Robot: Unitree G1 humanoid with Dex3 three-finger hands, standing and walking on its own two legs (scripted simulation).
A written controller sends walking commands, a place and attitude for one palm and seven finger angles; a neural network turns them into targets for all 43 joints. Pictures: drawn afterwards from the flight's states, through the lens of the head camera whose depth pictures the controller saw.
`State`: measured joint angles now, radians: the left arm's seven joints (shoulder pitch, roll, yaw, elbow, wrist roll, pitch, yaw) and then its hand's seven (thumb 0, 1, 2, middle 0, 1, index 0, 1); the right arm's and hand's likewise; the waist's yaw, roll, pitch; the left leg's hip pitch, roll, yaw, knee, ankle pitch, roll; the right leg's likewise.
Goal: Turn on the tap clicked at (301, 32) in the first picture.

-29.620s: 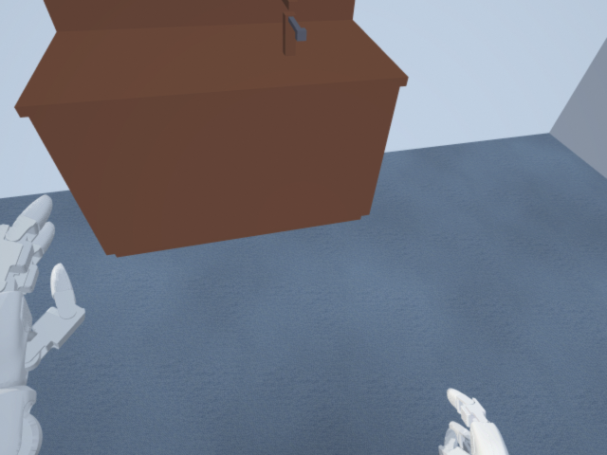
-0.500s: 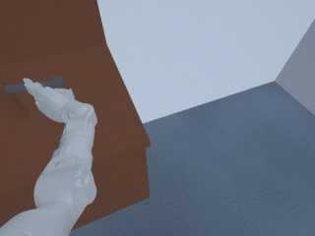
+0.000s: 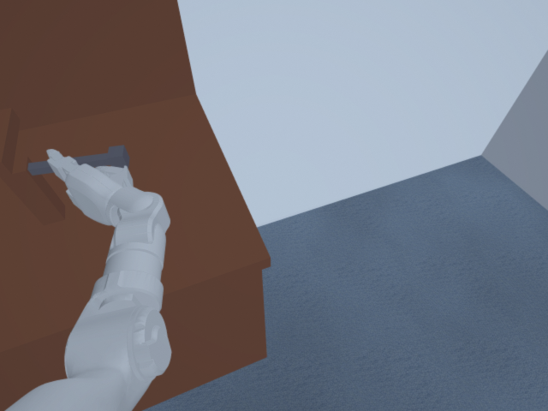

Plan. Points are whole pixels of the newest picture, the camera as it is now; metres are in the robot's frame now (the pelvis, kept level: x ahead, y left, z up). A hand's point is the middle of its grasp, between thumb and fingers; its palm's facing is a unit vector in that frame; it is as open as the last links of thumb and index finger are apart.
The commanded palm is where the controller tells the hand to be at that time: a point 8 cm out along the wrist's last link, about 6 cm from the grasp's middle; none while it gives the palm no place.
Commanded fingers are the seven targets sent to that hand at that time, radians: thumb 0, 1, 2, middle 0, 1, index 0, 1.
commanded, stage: lift the hand up off the lever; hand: left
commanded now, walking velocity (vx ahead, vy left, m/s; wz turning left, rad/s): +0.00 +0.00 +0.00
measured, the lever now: (118, 157) +0.50 +0.24 +0.10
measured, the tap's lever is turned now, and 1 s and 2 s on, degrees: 80 80 80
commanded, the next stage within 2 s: draw the hand back beside the body in 1.90 s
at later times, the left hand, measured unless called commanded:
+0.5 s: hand (128, 164) +0.45 +0.20 +0.14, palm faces +0.82 -0.56 -0.12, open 7.8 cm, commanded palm +0.39 +0.22 +0.14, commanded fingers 0.00 0.90 0.90 -0.15 -0.15 -0.15 -0.15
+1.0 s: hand (122, 158) +0.45 +0.20 +0.15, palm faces +0.82 -0.57 -0.09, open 7.8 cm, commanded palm +0.39 +0.23 +0.16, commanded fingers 0.00 0.90 0.90 -0.15 -0.15 -0.15 -0.15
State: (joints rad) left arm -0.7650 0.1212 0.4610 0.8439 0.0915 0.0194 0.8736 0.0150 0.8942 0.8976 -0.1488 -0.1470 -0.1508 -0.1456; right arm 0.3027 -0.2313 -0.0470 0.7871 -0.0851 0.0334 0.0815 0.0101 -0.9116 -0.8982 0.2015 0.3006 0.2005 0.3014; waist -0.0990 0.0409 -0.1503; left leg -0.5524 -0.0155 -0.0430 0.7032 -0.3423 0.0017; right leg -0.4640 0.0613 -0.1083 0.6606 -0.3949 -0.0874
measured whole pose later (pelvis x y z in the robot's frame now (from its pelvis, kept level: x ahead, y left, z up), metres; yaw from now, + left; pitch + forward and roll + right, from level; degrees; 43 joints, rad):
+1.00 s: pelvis +0.00 +0.00 +0.01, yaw +0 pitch +8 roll +0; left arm -0.78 0.10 0.43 0.74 0.06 0.17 0.87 0.01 0.90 0.90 -0.15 -0.15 -0.15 -0.15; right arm 0.26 -0.24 -0.04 0.80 -0.06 0.01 0.05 0.01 -0.91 -0.90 0.20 0.30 0.20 0.30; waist -0.08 0.04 -0.13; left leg -0.45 -0.02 -0.04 0.62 -0.30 0.00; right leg -0.38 0.06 -0.10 0.59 -0.36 -0.09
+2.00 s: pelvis -0.01 -0.01 +0.02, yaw +1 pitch +3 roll +1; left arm -0.71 0.06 0.33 0.55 0.02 0.31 0.84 0.01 0.90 0.90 -0.15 -0.15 -0.15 -0.15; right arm 0.19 -0.24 -0.03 0.82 -0.03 -0.02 0.02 0.01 -0.91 -0.90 0.20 0.30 0.20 0.30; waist -0.01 0.04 -0.09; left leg -0.33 -0.02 -0.05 0.53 -0.25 -0.01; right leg -0.26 0.05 -0.11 0.52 -0.32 -0.09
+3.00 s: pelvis -0.01 +0.03 +0.03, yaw -2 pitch -5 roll +0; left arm 0.27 0.31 0.21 -0.23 -0.10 -0.10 0.10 0.01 0.89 0.90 -0.19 -0.27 -0.20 -0.27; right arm 0.20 -0.24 -0.01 0.66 0.01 -0.03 -0.02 0.02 -0.91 -0.90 0.20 0.30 0.20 0.30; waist 0.04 0.07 0.03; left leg -0.09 -0.03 0.01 0.39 -0.21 0.04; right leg -0.01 0.05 -0.04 0.35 -0.24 -0.05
